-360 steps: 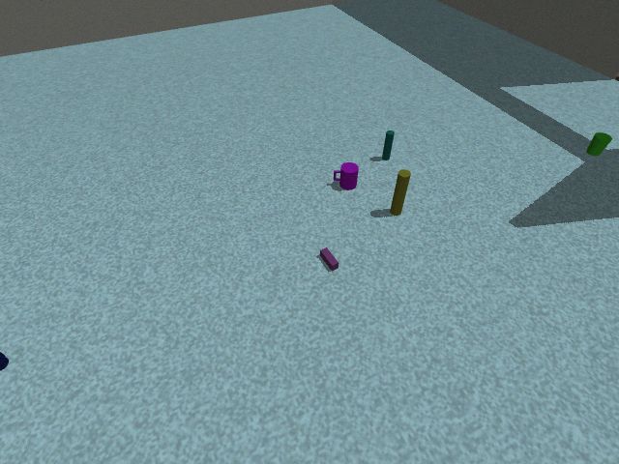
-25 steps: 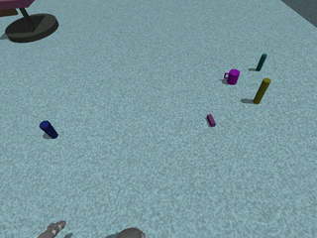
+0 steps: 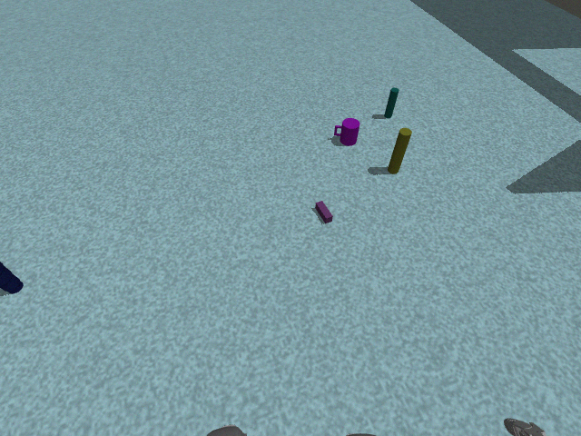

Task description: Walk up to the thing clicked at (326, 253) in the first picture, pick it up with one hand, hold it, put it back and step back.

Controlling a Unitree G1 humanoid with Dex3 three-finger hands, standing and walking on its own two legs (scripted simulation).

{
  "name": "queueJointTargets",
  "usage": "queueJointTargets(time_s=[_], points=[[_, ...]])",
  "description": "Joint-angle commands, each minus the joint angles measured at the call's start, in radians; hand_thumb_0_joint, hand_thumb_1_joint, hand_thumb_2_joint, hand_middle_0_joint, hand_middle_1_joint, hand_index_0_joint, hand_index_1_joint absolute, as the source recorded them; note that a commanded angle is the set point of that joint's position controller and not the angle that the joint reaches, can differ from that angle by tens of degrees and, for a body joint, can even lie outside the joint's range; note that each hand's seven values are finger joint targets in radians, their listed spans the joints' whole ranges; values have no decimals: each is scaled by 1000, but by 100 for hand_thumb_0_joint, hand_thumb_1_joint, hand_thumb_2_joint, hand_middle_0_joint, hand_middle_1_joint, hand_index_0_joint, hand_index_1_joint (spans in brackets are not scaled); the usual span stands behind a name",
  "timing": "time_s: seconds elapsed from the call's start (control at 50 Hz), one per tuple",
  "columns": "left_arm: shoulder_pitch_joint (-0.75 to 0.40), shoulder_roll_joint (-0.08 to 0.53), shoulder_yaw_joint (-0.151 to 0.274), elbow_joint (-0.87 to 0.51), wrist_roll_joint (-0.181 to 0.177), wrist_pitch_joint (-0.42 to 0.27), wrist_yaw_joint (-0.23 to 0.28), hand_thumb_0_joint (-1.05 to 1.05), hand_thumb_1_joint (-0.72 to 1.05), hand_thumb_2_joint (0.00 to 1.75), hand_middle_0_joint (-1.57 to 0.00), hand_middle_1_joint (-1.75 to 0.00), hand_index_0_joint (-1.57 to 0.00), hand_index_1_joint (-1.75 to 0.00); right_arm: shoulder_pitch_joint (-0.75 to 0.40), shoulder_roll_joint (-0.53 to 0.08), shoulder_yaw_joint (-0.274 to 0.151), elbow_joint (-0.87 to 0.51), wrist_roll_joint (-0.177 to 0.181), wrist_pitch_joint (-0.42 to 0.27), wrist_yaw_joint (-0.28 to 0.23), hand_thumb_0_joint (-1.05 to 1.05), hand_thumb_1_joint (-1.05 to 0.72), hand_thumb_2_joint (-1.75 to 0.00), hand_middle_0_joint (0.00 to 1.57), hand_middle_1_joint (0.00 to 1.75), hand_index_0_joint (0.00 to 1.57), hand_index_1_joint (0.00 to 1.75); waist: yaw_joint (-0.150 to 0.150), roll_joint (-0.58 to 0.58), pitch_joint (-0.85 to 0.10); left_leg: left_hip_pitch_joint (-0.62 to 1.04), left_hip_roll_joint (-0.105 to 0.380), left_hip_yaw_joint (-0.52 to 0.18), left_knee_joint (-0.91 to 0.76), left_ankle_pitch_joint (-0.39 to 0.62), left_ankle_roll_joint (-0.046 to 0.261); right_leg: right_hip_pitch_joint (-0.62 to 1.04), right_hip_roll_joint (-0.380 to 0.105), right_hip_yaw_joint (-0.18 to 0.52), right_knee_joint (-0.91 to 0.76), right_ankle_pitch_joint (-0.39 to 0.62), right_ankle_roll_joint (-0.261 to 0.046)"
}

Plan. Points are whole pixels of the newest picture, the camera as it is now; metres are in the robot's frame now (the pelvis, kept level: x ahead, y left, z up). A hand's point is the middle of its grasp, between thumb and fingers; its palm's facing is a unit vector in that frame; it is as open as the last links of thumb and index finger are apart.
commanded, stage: walk up
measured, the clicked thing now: (323, 212) +1.05 -0.14 -0.73
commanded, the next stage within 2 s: stand in 1.80 s
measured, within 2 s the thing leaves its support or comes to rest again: neither
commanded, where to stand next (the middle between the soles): +0.05 +0.01 m, yaw -8 degrees
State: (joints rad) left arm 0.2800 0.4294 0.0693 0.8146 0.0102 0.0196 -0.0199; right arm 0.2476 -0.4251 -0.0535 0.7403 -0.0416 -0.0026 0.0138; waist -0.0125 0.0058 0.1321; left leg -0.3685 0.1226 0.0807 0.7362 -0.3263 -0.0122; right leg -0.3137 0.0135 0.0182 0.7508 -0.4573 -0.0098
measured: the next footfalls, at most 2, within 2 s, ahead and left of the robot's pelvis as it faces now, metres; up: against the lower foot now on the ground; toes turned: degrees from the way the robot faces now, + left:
left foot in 0.28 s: +0.07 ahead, +0.14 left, +0.00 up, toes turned -4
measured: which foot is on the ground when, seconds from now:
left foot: down 0.00-0.02, up 0.04-0.26, down 0.28-1.00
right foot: down 0.00-1.00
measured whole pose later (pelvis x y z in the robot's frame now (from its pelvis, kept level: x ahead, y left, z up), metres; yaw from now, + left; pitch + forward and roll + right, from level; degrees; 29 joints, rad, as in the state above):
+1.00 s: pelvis +0.00 +0.02 +0.02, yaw -10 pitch -3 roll +1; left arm 0.11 0.37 0.00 1.07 0.00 -0.01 0.01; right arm 0.09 -0.38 -0.03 1.08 -0.01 0.02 0.02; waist -0.02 0.00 0.09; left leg -0.19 0.06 0.11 0.51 -0.26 -0.01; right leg -0.24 0.04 0.17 0.53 -0.24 0.02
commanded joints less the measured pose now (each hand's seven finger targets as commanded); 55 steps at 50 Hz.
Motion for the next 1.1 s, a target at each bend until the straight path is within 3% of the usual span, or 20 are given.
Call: queueJointTargets(time_s=[0.0,0.02,0.04,0.08,0.18,0.24,0.26,0.28,0.3,0.32,0.36,0.38,0.4,0.42,0.44,0.52,0.6,0.74,0.88,1.08], points=[[88,248,80,-47,28,-65,35,0,90,90,-20,-30,-20,-30,-16,-109,-29,-88,30,3,-7,0,-90,-90,20,30,20,30,35,-158,-135,-189,-12,-42,213,-23,55,217,-186,391,-373,180,-94],[39,324,83,-65,27,-66,38,0,90,90,-20,-30,-20,-30,-102,-154,-42,-95,35,12,-24,0,-90,-90,20,30,20,30,51,-195,-94,-178,-63,-99,277,-289,32,22,-344,606,-395,236,-247],[16,310,77,-71,20,-67,37,0,90,90,-20,-30,-20,-30,-99,-189,-56,-70,31,13,-29,0,-90,-90,20,30,20,30,36,-148,-54,-132,-39,-157,320,-300,28,-44,-355,594,-365,284,-282],[-22,237,51,-58,9,-76,45,0,90,90,-20,-30,-20,-30,-58,-174,-46,-17,44,7,-23,0,-90,-90,20,30,20,30,4,-98,-70,-162,-28,-148,254,-215,31,71,-243,406,-273,438,-215],[4,222,36,-44,9,-79,48,0,90,90,-20,-30,-20,-30,-62,-159,-38,26,34,-7,-18,0,-90,-90,20,30,20,30,20,-187,-128,-38,-68,-91,72,-159,26,84,-189,332,-219,606,-188],[-64,195,20,-55,-9,-65,46,0,90,90,-20,-30,-20,-30,3,-152,-44,79,27,-23,-20,0,-90,-90,20,30,20,30,-30,-139,-164,200,-93,-71,-199,70,37,-38,-142,250,-122,560,-132],[-59,147,4,-64,-15,-64,46,0,90,90,-20,-30,-20,-30,19,-187,-53,82,14,-32,-24,0,-90,-90,20,30,20,30,-34,-39,-201,270,7,-210,-283,155,76,-91,-96,207,-48,475,-73],[-43,118,-6,-45,-25,-59,48,0,90,90,-20,-30,-20,-30,-50,-246,-59,73,19,-37,-21,0,-90,-90,20,30,20,30,-8,102,-198,207,164,-414,-322,123,171,-101,28,120,26,219,-23],[-27,170,11,-9,-16,-56,56,0,90,90,-20,-30,-20,-30,-101,-259,-59,64,28,-36,-15,0,-90,-90,20,30,20,30,12,119,-179,119,240,-436,-313,114,246,-16,17,47,62,-11,-14],[-12,166,7,8,-11,-61,53,0,90,90,-20,-30,-20,-30,-132,-234,-49,66,26,-36,-11,0,-90,-90,20,30,20,30,35,99,-164,98,206,-370,-286,139,231,22,5,54,-4,-29,-18],[-10,166,12,44,-6,-78,45,0,90,90,-20,-30,-20,-30,-160,-195,-27,77,31,-26,-8,0,-90,-90,20,30,20,30,46,73,-137,16,69,-209,-196,165,116,132,-33,137,-178,269,-46],[-36,195,16,46,-5,-84,43,0,90,90,-20,-30,-20,-30,-156,-175,-21,86,37,-21,-7,0,-90,-90,20,30,20,30,33,50,-113,-7,-6,-148,-146,110,64,98,-85,257,-226,297,-80],[-64,223,20,53,-6,-85,40,0,90,90,-20,-30,-20,-30,-147,-163,-18,102,40,-15,-8,0,-90,-90,20,30,20,30,11,19,-95,40,-44,-108,-119,-2,42,20,-142,331,-260,237,-116],[-94,226,15,50,-6,-83,39,0,90,90,-20,-30,-20,-30,-119,-150,-16,121,37,-12,-9,0,-90,-90,20,30,20,30,-8,-8,-94,99,-47,-104,-126,-57,39,-43,-172,365,-288,184,-131],[-128,211,7,52,-7,-79,39,0,90,90,-20,-30,-20,-30,-115,-149,-17,139,35,-11,-6,0,-90,-90,20,30,20,30,-19,-4,-84,139,-42,-116,-173,-73,47,-88,-153,347,-305,138,-114],[-147,165,-7,89,-3,-74,36,0,90,90,-20,-30,-20,-30,-155,-166,-14,164,36,-23,1,0,-90,-90,20,30,20,30,9,-27,-117,118,33,-177,-292,-13,91,23,-49,195,-243,261,-51],[-161,168,-9,118,-9,-73,36,0,90,90,-20,-30,-20,-30,-170,-168,-8,195,38,-24,-3,0,-90,-90,20,30,20,30,8,-17,-145,155,17,-132,-292,50,71,55,-68,216,-254,349,-53],[-202,166,-17,158,-6,-66,35,0,90,90,-20,-30,-20,-30,-203,-173,-14,236,38,-13,0,0,-90,-90,20,30,20,30,-2,-21,-136,195,18,-116,-329,-36,69,26,-68,226,-309,305,-46],[-205,161,-17,186,-10,-60,37,0,90,90,-20,-30,-20,-30,-214,-180,-22,264,38,-12,-2,0,-90,-90,20,30,20,30,3,-1,-149,233,40,-106,-352,41,75,43,-51,193,-282,387,-35],[-217,170,-17,188,-4,-57,41,0,90,90,-20,-30,-20,-30,-228,-169,-28,275,39,-2,0,0,-90,-90,20,30,20,30,-11,-24,-157,275,26,-71,-335,33,67,10,-66,231,-307,407,-42]])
